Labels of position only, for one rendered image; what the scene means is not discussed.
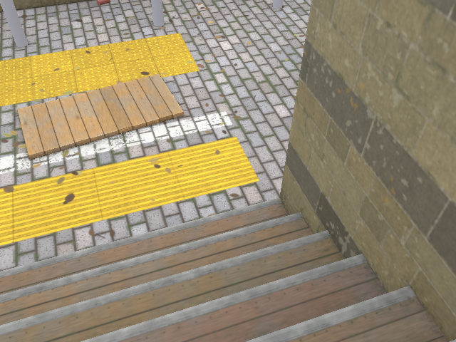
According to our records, stairs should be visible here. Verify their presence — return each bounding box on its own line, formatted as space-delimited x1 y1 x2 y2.
0 198 456 342

